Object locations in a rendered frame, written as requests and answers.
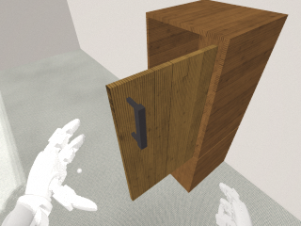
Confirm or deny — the robot left hand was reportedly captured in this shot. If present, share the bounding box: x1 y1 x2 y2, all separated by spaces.
24 119 98 212

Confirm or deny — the handle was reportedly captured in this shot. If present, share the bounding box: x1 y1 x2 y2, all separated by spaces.
126 97 148 150

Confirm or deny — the robot right hand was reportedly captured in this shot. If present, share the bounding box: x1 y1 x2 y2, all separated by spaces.
215 183 253 226

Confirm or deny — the robot left forearm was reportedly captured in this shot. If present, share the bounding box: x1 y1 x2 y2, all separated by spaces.
1 194 53 226

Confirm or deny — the cupboard door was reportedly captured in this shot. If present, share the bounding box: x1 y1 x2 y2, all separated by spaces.
105 44 218 201

